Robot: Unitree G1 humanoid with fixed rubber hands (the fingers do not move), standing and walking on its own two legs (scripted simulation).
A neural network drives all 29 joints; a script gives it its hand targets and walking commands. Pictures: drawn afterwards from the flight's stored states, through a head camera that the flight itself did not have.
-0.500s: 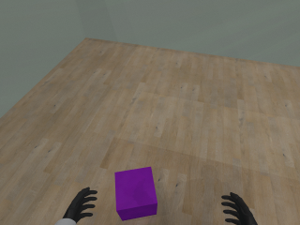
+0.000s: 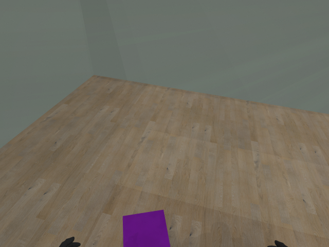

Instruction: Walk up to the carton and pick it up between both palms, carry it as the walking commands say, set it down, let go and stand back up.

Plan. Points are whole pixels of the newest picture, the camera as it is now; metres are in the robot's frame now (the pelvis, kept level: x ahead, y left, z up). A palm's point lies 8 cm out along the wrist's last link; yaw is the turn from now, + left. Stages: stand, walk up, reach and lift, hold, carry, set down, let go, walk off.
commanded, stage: stand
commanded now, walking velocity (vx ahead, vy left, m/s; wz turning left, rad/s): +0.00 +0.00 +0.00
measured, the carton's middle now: (145, 243) +0.39 +0.10 -0.64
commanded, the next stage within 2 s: none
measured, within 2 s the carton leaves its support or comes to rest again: neither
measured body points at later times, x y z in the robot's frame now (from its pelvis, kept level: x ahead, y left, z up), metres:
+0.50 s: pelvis -0.03 +0.02 +0.01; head -0.09 +0.03 +0.45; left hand +0.05 +0.30 -0.11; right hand +0.04 -0.27 -0.10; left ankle -0.02 +0.10 -0.74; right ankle -0.06 -0.10 -0.73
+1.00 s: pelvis -0.05 +0.02 +0.01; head -0.09 +0.04 +0.46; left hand +0.02 +0.32 -0.12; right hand +0.02 -0.28 -0.11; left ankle -0.02 +0.10 -0.74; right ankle -0.06 -0.10 -0.73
